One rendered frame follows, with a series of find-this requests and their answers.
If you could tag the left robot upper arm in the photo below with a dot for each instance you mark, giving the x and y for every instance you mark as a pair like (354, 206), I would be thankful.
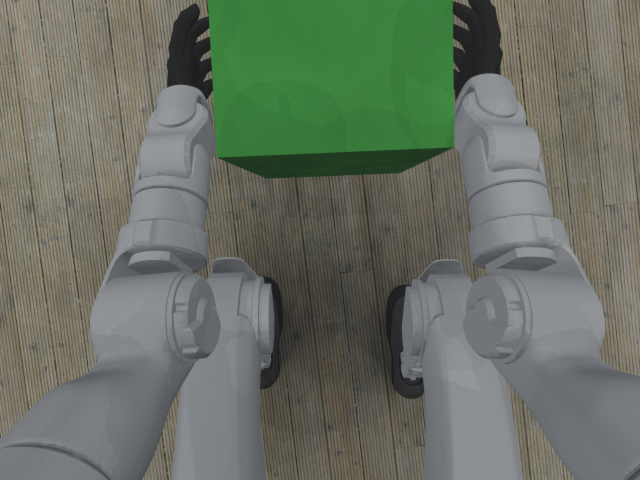
(148, 331)

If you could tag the carton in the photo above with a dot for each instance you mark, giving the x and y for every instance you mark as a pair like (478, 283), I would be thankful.
(308, 88)

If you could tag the robot left hand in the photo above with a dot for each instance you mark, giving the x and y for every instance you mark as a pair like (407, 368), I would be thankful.
(185, 53)

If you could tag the robot left shin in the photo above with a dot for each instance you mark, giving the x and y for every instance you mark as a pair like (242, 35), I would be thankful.
(230, 265)

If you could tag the left robot forearm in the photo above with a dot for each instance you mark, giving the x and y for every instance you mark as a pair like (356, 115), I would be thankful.
(166, 228)

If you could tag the right robot forearm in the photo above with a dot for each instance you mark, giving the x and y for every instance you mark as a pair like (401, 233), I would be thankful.
(506, 189)

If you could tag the right robot upper arm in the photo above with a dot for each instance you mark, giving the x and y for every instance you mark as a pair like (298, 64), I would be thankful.
(543, 331)

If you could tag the robot right hand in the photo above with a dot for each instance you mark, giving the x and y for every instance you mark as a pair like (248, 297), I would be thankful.
(481, 44)

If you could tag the robot left thigh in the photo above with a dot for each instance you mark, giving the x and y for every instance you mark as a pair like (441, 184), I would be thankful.
(218, 431)

